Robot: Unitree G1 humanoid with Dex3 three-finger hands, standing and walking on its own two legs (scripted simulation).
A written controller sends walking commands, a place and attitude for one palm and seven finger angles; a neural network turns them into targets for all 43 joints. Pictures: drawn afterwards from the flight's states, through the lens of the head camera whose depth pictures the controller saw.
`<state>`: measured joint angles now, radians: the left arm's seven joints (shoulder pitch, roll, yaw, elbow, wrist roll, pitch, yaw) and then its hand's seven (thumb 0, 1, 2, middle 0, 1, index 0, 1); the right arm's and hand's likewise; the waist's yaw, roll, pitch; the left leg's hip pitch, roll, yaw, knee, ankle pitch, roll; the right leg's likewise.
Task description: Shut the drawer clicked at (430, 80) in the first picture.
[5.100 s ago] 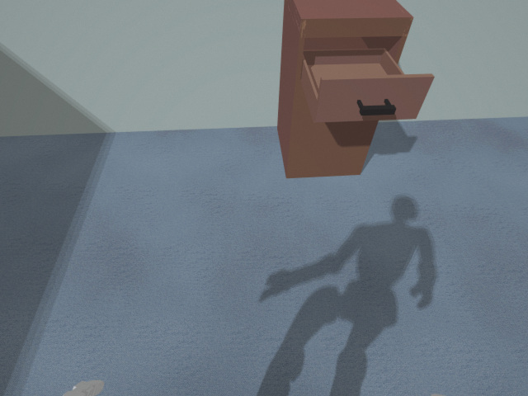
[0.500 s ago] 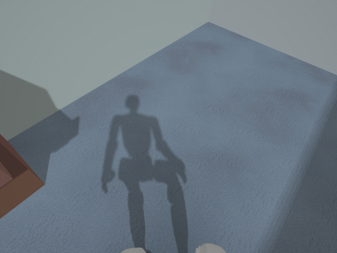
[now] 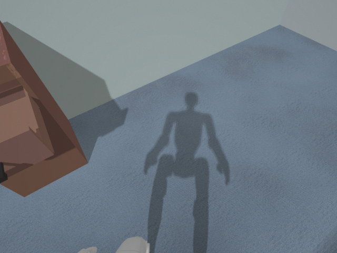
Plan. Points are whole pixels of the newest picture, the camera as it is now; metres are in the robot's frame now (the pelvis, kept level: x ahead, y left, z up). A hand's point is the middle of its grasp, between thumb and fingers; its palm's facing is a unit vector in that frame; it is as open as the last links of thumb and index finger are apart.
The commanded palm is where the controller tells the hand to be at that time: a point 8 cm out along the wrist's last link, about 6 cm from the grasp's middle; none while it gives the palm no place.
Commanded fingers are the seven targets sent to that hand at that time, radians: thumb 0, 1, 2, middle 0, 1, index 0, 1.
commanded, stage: turn to face it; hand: left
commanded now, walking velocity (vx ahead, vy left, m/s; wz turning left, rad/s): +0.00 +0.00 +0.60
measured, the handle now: out of the picture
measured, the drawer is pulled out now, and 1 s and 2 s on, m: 0.30 0.30 0.30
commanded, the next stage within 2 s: take the last steps up to it in 0.84 s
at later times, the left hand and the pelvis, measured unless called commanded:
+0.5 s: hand out of the picture +0.04 +0.26 -0.16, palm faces +0.33 -0.90 -0.28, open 7.3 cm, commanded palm none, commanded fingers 0.00 0.90 0.90 -0.20 -0.30 -0.20 -0.30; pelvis +0.01 +0.02 -0.01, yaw +17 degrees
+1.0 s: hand out of the picture -0.07 +0.17 -0.17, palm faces +0.55 -0.80 -0.25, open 7.3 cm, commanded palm none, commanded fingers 0.00 0.90 0.90 -0.20 -0.30 -0.20 -0.30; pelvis +0.01 -0.01 +0.00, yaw +31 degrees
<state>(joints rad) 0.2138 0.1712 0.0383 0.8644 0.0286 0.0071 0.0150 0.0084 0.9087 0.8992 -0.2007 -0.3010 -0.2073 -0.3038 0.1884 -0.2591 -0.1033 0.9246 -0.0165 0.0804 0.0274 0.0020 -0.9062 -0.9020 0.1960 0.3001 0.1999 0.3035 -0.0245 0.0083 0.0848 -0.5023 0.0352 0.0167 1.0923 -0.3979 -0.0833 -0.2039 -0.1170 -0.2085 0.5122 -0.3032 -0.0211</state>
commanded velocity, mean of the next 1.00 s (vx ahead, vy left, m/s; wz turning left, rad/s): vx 0.02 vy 0.01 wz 0.44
